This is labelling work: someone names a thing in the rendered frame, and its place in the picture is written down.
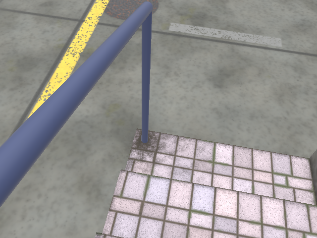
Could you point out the stairs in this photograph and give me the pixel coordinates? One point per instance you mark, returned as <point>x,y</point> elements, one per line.
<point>181,187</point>

